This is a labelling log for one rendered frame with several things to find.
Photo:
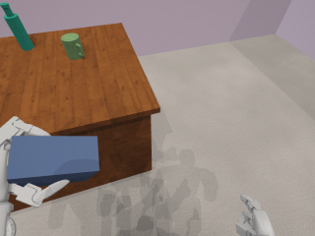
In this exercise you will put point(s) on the robot left forearm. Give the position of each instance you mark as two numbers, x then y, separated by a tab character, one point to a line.
7	224

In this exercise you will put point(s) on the table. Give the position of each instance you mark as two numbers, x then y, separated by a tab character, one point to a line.
105	94

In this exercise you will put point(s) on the sponge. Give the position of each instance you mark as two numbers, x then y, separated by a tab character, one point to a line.
44	160

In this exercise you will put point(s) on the left robot hand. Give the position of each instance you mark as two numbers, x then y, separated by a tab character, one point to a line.
31	195

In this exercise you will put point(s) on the right robot hand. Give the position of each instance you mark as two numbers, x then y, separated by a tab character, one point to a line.
258	223

